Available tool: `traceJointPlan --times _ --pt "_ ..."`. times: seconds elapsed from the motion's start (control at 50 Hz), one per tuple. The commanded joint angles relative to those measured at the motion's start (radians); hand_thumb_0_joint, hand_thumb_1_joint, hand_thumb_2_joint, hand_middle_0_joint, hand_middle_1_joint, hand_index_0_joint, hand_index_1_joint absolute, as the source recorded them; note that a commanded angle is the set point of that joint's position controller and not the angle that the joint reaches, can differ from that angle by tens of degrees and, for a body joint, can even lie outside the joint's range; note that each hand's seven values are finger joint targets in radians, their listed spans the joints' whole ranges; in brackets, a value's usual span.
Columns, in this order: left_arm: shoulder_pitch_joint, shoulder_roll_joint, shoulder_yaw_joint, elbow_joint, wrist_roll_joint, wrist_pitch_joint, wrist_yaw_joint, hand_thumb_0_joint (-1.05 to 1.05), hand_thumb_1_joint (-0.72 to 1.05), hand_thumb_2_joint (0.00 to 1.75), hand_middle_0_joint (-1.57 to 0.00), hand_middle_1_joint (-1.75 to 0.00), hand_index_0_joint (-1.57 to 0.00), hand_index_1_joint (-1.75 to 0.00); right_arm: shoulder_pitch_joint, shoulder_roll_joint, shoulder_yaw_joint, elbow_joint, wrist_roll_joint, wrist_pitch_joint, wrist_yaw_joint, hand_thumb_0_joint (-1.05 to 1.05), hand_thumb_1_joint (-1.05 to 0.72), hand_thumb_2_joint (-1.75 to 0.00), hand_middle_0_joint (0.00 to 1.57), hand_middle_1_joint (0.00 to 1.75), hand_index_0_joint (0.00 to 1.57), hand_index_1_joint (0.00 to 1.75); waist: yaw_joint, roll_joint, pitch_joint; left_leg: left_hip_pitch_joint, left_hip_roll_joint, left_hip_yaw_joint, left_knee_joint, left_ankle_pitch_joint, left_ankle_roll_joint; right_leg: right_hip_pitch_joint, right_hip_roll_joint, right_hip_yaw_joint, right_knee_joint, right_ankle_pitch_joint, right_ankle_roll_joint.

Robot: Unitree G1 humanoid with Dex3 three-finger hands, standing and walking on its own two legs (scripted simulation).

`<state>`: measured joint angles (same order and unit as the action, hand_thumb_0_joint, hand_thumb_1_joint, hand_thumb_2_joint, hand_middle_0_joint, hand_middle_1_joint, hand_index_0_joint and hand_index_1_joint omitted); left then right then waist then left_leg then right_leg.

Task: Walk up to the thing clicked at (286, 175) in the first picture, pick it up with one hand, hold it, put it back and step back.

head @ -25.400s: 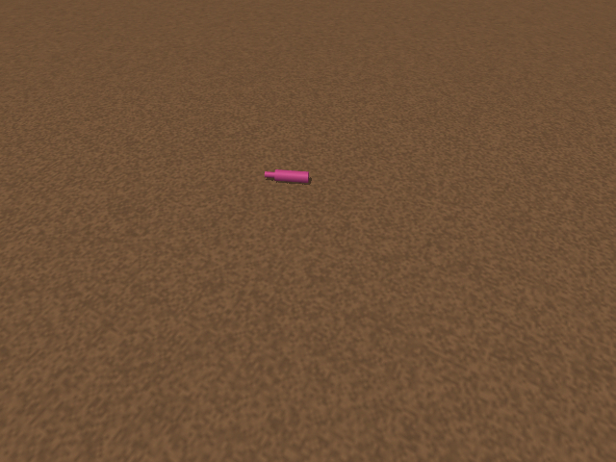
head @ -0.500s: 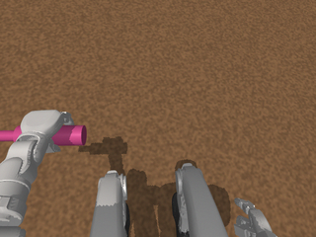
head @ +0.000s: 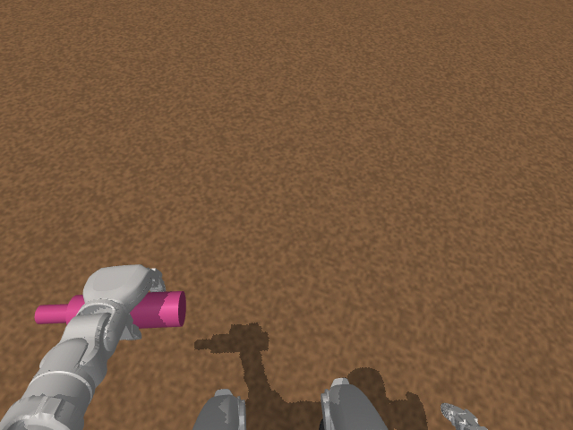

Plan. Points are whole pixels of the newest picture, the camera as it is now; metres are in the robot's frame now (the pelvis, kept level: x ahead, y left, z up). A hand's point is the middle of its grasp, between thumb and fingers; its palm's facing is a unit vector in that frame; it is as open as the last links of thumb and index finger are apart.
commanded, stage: lift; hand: left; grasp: from above
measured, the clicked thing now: (112, 311) +0.34 +0.27 -0.11
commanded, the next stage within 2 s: hold in 0.34 s
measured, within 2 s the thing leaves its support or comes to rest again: neither
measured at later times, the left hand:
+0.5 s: hand (126, 285) +0.34 +0.22 -0.02, palm faces -0.49 -0.05 -0.87, open 8.5 cm
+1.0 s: hand (123, 270) +0.35 +0.21 +0.02, palm faces -0.49 -0.03 -0.87, open 8.5 cm
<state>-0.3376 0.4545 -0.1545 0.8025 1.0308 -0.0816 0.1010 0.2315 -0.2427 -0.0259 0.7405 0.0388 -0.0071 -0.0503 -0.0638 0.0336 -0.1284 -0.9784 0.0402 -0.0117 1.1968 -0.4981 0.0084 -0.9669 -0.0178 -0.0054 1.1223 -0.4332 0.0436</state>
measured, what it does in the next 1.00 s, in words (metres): rises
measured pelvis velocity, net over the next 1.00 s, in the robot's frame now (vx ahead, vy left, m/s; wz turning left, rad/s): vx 0.05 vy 0.00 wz -0.01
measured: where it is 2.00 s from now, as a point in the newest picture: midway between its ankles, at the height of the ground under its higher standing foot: outside the picture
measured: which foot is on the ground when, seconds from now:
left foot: down 0.00-1.00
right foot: down 0.00-1.00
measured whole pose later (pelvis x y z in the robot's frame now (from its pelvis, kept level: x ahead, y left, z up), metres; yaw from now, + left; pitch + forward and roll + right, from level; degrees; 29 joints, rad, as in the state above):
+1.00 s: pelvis +0.05 +0.00 +0.08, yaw -1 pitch +6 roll +0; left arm -0.26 0.41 -0.20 0.71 1.02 -0.07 0.00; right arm 0.23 -0.25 -0.05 0.71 0.05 0.06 -0.05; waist -0.02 0.04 -0.05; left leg -0.42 0.03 0.04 0.67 -0.35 0.00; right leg -0.44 -0.03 0.02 0.64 -0.30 0.04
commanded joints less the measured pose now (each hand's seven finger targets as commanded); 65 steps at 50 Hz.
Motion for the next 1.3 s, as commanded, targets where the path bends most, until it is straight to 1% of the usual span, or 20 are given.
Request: traceJointPlan --times 0.0,0.02,0.08,0.14,0.22,0.26,0.38,0.42,0.5,0.62,0.7,0.78,0.82,0.84,0.88,1.0,1.08,1.16,1.18,1.28 --pt "-0.326 0.221 0.096 -0.181 0.002 0.007 0.059 0.0 0.73 0.64 -1.1 -0.47 -1.1 -0.48 0.029 -0.159 -0.057 -0.093 -0.002 -0.039 -0.004 0.0 -0.9 -0.9 0.2 0.3 0.2 0.3 0.006 0.076 -0.31 0.338 -0.031 -0.026 -0.31 0.128 -0.011 0.216 0.048 -0.017 -0.228 0.095 -0.056" --pt "-0.324 0.198 0.079 -0.177 0.001 0.01 0.059 0.0 0.72 0.63 -1.1 -0.47 -1.1 -0.47 0.034 -0.156 -0.055 -0.095 -0.004 -0.038 -0.003 0.0 -0.9 -0.9 0.2 0.3 0.2 0.3 -0.003 0.071 -0.308 0.355 -0.032 -0.02 -0.319 0.154 -0.011 0.231 0.047 -0.018 -0.242 0.115 -0.056" --pt "-0.315 0.225 0.103 -0.177 -0.001 0.016 0.067 0.0 0.69 0.64 -1.08 -0.46 -1.07 -0.47 0.042 -0.159 -0.057 -0.094 -0.003 -0.035 0.0 0.0 -0.9 -0.9 0.2 0.3 0.2 0.3 0.005 0.053 -0.308 0.406 -0.038 -0.007 -0.351 0.211 -0.011 0.3 0.045 -0.015 -0.287 0.155 -0.055" --pt "-0.323 0.216 0.098 -0.188 -0.001 0.017 0.068 0.0 0.68 0.65 -1.08 -0.45 -1.06 -0.47 0.042 -0.155 -0.058 -0.095 -0.004 -0.03 0.003 0.0 -0.9 -0.9 0.2 0.3 0.2 0.3 0.011 0.05 -0.306 0.448 -0.04 -0.005 -0.381 0.255 -0.012 0.347 0.043 -0.011 -0.325 0.19 -0.053" --pt "-0.303 0.181 0.073 -0.184 -0.004 0.018 0.06 0.0 0.68 0.66 -1.07 -0.46 -1.06 -0.47 0.049 -0.152 -0.065 -0.093 -0.002 -0.021 0.003 0.0 -0.9 -0.9 0.2 0.3 0.2 0.3 0.01 0.029 -0.301 0.507 -0.043 0.004 -0.411 0.327 -0.01 0.408 0.039 -0.004 -0.371 0.258 -0.051" --pt "-0.299 0.193 0.085 -0.184 -0.009 0.017 0.057 0.0 0.68 0.67 -1.07 -0.46 -1.06 -0.47 0.049 -0.155 -0.068 -0.092 -0.002 -0.016 0.004 0.0 -0.9 -0.9 0.2 0.3 0.2 0.3 0.011 0.033 -0.286 0.526 -0.044 0.007 -0.434 0.337 -0.012 0.427 0.04 -0.005 -0.394 0.262 -0.051" --pt "-0.288 0.176 0.07 -0.187 -0.005 0.013 0.04 0.0 0.71 0.71 -1.1 -0.48 -1.09 -0.5 0.039 -0.151 -0.072 -0.101 -0.001 -0.004 0.004 0.0 -0.89 -0.9 0.2 0.3 0.2 0.3 0.018 0.023 -0.259 0.577 -0.049 0.019 -0.482 0.383 -0.01 0.481 0.038 0.0 -0.446 0.311 -0.05" --pt "-0.294 0.162 0.063 -0.198 -0.007 0.008 0.034 0.0 0.69 0.71 -1.08 -0.48 -1.07 -0.49 0.034 -0.154 -0.074 -0.103 0.0 -0.001 0.005 0.0 -0.89 -0.9 0.2 0.3 0.2 0.3 0.01 0.018 -0.254 0.607 -0.048 0.018 -0.501 0.383 -0.013 0.492 0.04 -0.003 -0.461 0.304 -0.051" --pt "-0.31 0.193 0.074 -0.224 0.007 0.004 0.026 0.0 0.72 0.66 -1.09 -0.48 -1.09 -0.48 0.021 -0.157 -0.075 -0.108 0.0 0.002 0.003 0.0 -0.9 -0.9 0.2 0.3 0.2 0.3 0.023 0.029 -0.251 0.631 -0.05 0.017 -0.529 0.403 -0.015 0.527 0.041 -0.003 -0.485 0.316 -0.051" --pt "-0.294 0.18 0.067 -0.236 -0.002 0.006 0.01 0.0 0.73 0.66 -1.09 -0.47 -1.1 -0.46 0.008 -0.161 -0.08 -0.113 0.003 0.007 0.003 0.0 -0.89 -0.89 0.2 0.3 0.2 0.3 0.023 0.033 -0.229 0.685 -0.043 0.017 -0.566 0.447 -0.022 0.54 0.046 -0.011 -0.509 0.34 -0.054" --pt "-0.297 0.176 0.062 -0.254 -0.006 0.011 -0.008 0.0 0.72 0.67 -1.09 -0.46 -1.09 -0.47 0.011 -0.162 -0.083 -0.12 0.003 0.013 0.004 0.0 -0.89 -0.9 0.2 0.3 0.2 0.3 0.029 0.018 -0.269 0.716 -0.045 0.02 -0.561 0.545 -0.018 0.595 0.047 -0.008 -0.51 0.426 -0.051" --pt "-0.27 0.158 0.052 -0.261 -0.01 0.012 -0.032 0.0 0.73 0.67 -1.1 -0.45 -1.1 -0.45 0.001 -0.157 -0.079 -0.128 0.006 0.02 0.002 0.0 -0.89 -0.89 0.2 0.3 0.2 0.3 0.027 0.013 -0.212 0.705 -0.048 0.031 -0.587 0.509 -0.016 0.594 0.047 -0.002 -0.531 0.408 -0.053" --pt "-0.252 0.184 0.071 -0.263 -0.005 0.011 -0.04 0.0 0.75 0.64 -1.11 -0.43 -1.11 -0.43 0.0 -0.161 -0.081 -0.13 0.006 0.022 0.001 0.0 -0.89 -0.89 0.2 0.3 0.2 0.3 0.038 0.026 -0.223 0.719 -0.043 0.028 -0.595 0.521 -0.02 0.601 0.05 -0.008 -0.531 0.405 -0.054" --pt "-0.266 0.177 0.063 -0.292 -0.006 0.009 -0.044 0.0 0.75 0.63 -1.11 -0.44 -1.12 -0.44 -0.007 -0.159 -0.08 -0.139 0.006 0.024 0.0 0.0 -0.89 -0.89 0.2 0.3 0.2 0.3 0.043 0.032 -0.228 0.722 -0.045 0.029 -0.599 0.52 -0.018 0.606 0.048 -0.005 -0.535 0.406 -0.055" --pt "-0.257 0.176 0.064 -0.288 -0.008 0.01 -0.051 0.0 0.74 0.65 -1.1 -0.45 -1.1 -0.44 -0.011 -0.158 -0.078 -0.145 0.008 0.027 -0.001 0.0 -0.89 -0.89 0.2 0.3 0.2 0.3 0.035 0.013 -0.216 0.717 -0.048 0.033 -0.604 0.508 -0.014 0.62 0.048 0.0 -0.544 0.407 -0.052" --pt "-0.268 0.186 0.078 -0.336 -0.009 0.006 -0.061 0.0 0.75 0.67 -1.13 -0.42 -1.12 -0.44 -0.024 -0.154 -0.076 -0.157 0.007 0.035 -0.005 0.0 -0.89 -0.9 0.2 0.3 0.2 0.3 0.045 0.001 -0.24 0.734 -0.055 0.043 -0.611 0.533 -0.003 0.663 0.041 0.008 -0.554 0.454 -0.047" --pt "-0.256 0.186 0.077 -0.321 -0.012 0.003 -0.065 0.0 0.75 0.68 -1.14 -0.42 -1.13 -0.43 -0.042 -0.158 -0.074 -0.163 0.009 0.039 -0.006 0.0 -0.89 -0.9 0.2 0.3 0.2 0.3 0.039 0.018 -0.191 0.746 -0.051 0.042 -0.64 0.472 -0.007 0.64 0.043 0.002 -0.58 0.379 -0.05" --pt "-0.266 0.19 0.081 -0.346 -0.012 0.001 -0.064 0.0 0.76 0.67 -1.14 -0.43 -1.13 -0.44 -0.058 -0.153 -0.069 -0.171 0.011 0.04 -0.008 0.0 -0.89 -0.9 0.2 0.3 0.2 0.3 0.056 0.025 -0.185 0.748 -0.053 0.041 -0.66 0.432 -0.006 0.652 0.043 0.005 -0.596 0.34 -0.05" --pt "-0.266 0.178 0.07 -0.344 -0.015 0.002 -0.066 0.0 0.75 0.66 -1.12 -0.44 -1.12 -0.44 -0.058 -0.153 -0.068 -0.171 0.01 0.039 -0.008 0.0 -0.89 -0.9 0.2 0.3 0.2 0.3 0.043 0.023 -0.183 0.755 -0.049 0.039 -0.662 0.434 -0.006 0.642 0.045 0.005 -0.596 0.34 -0.051" --pt "-0.278 0.186 0.07 -0.365 -0.02 0.005 -0.076 0.0 0.75 0.65 -1.12 -0.43 -1.12 -0.44 -0.071 -0.15 -0.066 -0.174 0.012 0.037 -0.013 0.0 -0.9 -0.9 0.2 0.3 0.2 0.3 0.054 0.012 -0.186 0.763 -0.05 0.042 -0.675 0.438 -0.002 0.671 0.042 0.006 -0.61 0.351 -0.049"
